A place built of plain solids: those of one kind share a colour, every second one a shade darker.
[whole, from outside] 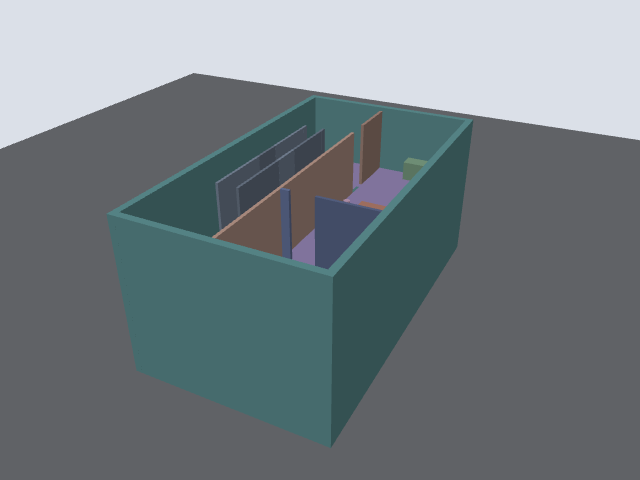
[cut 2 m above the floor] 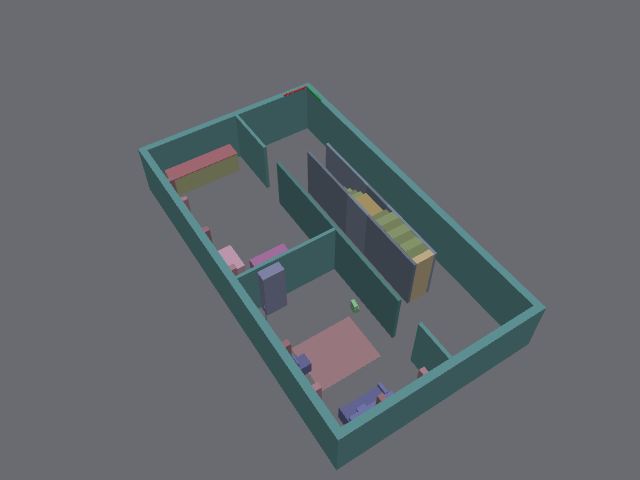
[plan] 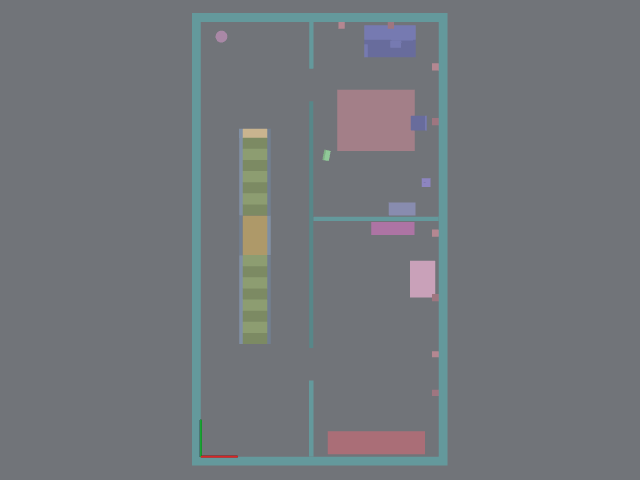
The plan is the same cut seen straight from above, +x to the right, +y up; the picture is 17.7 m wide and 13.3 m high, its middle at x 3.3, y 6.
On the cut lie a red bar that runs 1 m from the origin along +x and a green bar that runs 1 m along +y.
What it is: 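A home built round its stair; the hall at the stair's foot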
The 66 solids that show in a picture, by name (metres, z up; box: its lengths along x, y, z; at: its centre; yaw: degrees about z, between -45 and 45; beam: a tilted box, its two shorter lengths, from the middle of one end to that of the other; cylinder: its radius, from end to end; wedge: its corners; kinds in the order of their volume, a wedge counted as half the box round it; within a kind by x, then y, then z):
{
 "wall_1": {"box": [0.25, 12.54, 5.84], "at": [-0.12, 6.02, 2.87]},
 "wall_2": {"box": [0.12, 2.11, 3.17], "at": [3.06, 1.05, 1.54]},
 "wall_3": {"box": [0.12, 6.84, 3.17], "at": [3.06, 6.43, 1.54]},
 "wall_4": {"box": [0.12, 1.29, 3.17], "at": [3.06, 11.39, 1.54]},
 "wall_5": {"box": [7.09, 0.25, 5.84], "at": [3.29, -0.12, 2.87]},
 "wall_6": {"box": [7.09, 0.25, 5.84], "at": [3.29, 12.16, 2.87]},
 "wall_7": {"box": [3.47, 0.12, 3.17], "at": [4.85, 6.59, 1.54]},
 "wall_8": {"box": [0.25, 12.54, 5.84], "at": [6.71, 6.02, 2.87]},
 "upper_floor_1": {"box": [3.13, 3.08, 0.18], "at": [1.44, 10.62, 3.03]},
 "upper_floor_2": {"box": [3.71, 8.47, 0.18], "at": [4.85, 7.93, 3.03]},
 "stair_wall_1": {"box": [0.1, 2.47, 5.69], "at": [1.11, 4.35, 2.8]},
 "stair_wall_2": {"box": [0.1, 1.09, 5.69], "at": [1.11, 6.13, 2.8]},
 "stair_wall_3": {"box": [0.1, 2.16, 5.69], "at": [1.11, 7.75, 2.8]},
 "stair_wall_4": {"box": [0.1, 0.25, 5.69], "at": [1.11, 8.96, 2.8]},
 "stair_wall_5": {"box": [0.1, 2.47, 5.69], "at": [1.89, 4.35, 2.8]},
 "stair_wall_6": {"box": [0.1, 1.09, 5.69], "at": [1.89, 6.13, 2.8]},
 "stair_wall_7": {"box": [0.1, 2.16, 5.69], "at": [1.89, 7.75, 2.8]},
 "stair_wall_8": {"box": [0.1, 0.25, 5.69], "at": [1.89, 8.96, 2.8]},
 "step_1": {"box": [0.68, 0.31, 0.23], "at": [1.5, 3.27, 0.07]},
 "step_2": {"box": [0.68, 0.31, 0.42], "at": [1.5, 3.58, 0.16]},
 "step_3": {"box": [0.68, 0.31, 0.6], "at": [1.5, 3.89, 0.25]},
 "step_4": {"box": [0.68, 0.31, 0.78], "at": [1.5, 4.2, 0.34]},
 "step_5": {"box": [0.68, 0.31, 0.97], "at": [1.5, 4.5, 0.43]},
 "step_6": {"box": [0.68, 0.31, 1.15], "at": [1.5, 4.81, 0.53]},
 "step_7": {"box": [0.68, 0.31, 1.34], "at": [1.5, 5.12, 0.62]},
 "step_8": {"box": [0.68, 0.31, 1.52], "at": [1.5, 5.43, 0.71]},
 "step_9": {"box": [0.68, 0.31, 1.89], "at": [1.5, 6.83, 0.89]},
 "step_10": {"box": [0.68, 0.31, 2.07], "at": [1.5, 7.14, 0.98]},
 "step_11": {"box": [0.68, 0.31, 2.25], "at": [1.5, 7.45, 1.08]},
 "step_12": {"box": [0.68, 0.31, 2.44], "at": [1.5, 7.76, 1.17]},
 "step_13": {"box": [0.68, 0.31, 2.62], "at": [1.5, 8.06, 1.26]},
 "step_14": {"box": [0.68, 0.31, 2.8], "at": [1.5, 8.37, 1.35]},
 "step_15": {"box": [0.68, 0.31, 2.99], "at": [1.5, 8.68, 1.44]},
 "upper_partition_1": {"box": [0.12, 9.21, 2.57], "at": [3.06, 4.61, 4.36]},
 "upper_partition_2": {"box": [0.12, 1.92, 2.57], "at": [3.06, 11.08, 4.36]},
 "kitchen_units_units_1": {"box": [2.69, 0.62, 0.89], "at": [4.86, 0.37, 0.4]},
 "landing_1": {"box": [0.68, 1.09, 1.7], "at": [1.5, 6.13, 0.8]},
 "slotfit_living_seat_1": {"box": [0.1, 0.36, 0.64], "at": [4.57, 11.24, 0.27]},
 "slotfit_living_seat_2": {"box": [0.72, 0.35, 0.64], "at": [4.88, 11.6, 0.27]},
 "slotfit_living_seat_3": {"box": [0.33, 0.17, 0.58], "at": [5.08, 11.39, 0.24]},
 "slotfit_living_seat_4": {"box": [1.27, 0.54, 0.48], "at": [5.23, 11.33, 0.19]},
 "slotfit_living_seat_5": {"box": [1.43, 0.4, 0.93], "at": [5.24, 11.75, 0.42]},
 "slotfit_living_seat_6": {"box": [0.3, 0.15, 0.58], "at": [5.4, 11.4, 0.24]},
 "slotfit_living_seat_7": {"box": [0.08, 0.44, 0.64], "at": [5.91, 11.28, 0.27]},
 "slotfit_living_seat_8": {"box": [0.45, 0.41, 0.5], "at": [6.04, 9.24, 0.2]},
 "slotfit_kitchen_storage_1": {"box": [1.2, 0.36, 1.94], "at": [5.32, 6.32, 0.92]},
 "upper_split_1": {"box": [0.31, 0.12, 2.57], "at": [3.27, 3.7, 4.36]},
 "upper_split_2": {"box": [2.26, 0.12, 2.57], "at": [5.46, 3.7, 4.36]},
 "slotfit_bedroom_wall_table_1": {"box": [1.35, 0.59, 0.8], "at": [5.1, 11.66, 3.47]},
 "curtains_1": {"box": [0.18, 0.19, 2.12], "at": [3.9, 11.95, 1.12]},
 "curtains_2": {"box": [0.18, 0.19, 2.12], "at": [5.26, 11.95, 1.12]},
 "curtains_3": {"box": [0.19, 0.17, 2.14], "at": [6.5, 1.76, 1.13]},
 "curtains_4": {"box": [0.19, 0.17, 2.14], "at": [6.5, 2.83, 1.13]},
 "curtains_5": {"box": [0.19, 0.2, 2.23], "at": [6.5, 4.41, 1.17]},
 "curtains_6": {"box": [0.19, 0.2, 2.23], "at": [6.5, 6.19, 1.17]},
 "curtains_7": {"box": [0.19, 0.2, 2.17], "at": [6.5, 9.28, 1.15]},
 "curtains_8": {"box": [0.19, 0.2, 2.17], "at": [6.5, 10.8, 1.15]},
 "slotfit_kitchen_wall_table_1": {"box": [0.71, 1.02, 0.81], "at": [6.14, 4.92, 0.35]},
 "head_1": {"box": [0.68, 0.25, 3.17], "at": [1.5, 8.96, 1.54]},
 "slotfit_living_storage_1": {"box": [0.75, 0.36, 1.94], "at": [5.58, 6.86, 0.92]},
 "laid_rug_rug_bedroom_1": {"box": [2.24, 1.7, 0.05], "at": [4.85, 7.87, 3.1]},
 "laid_rug_rug_living_1": {"box": [2.15, 1.7, 0.05], "at": [4.85, 9.31, -0.02]},
 "kitchen_units_worktop_1": {"box": [2.69, 0.64, 0.04], "at": [4.86, 0.38, 0.86]},
 "slotfit_hallpiece_corner_1": {"cylinder": 0.16, "from": [0.57, 11.64, -0.05], "to": [0.57, 11.64, 0.31]},
 "clutter_living_1": {"box": [0.13, 0.29, 0.41], "at": [3.51, 8.34, 0.16], "yaw": -10.8},
 "slotfit_living_corner_1": {"box": [0.25, 0.25, 0.07], "at": [6.24, 7.59, -0.01]}
}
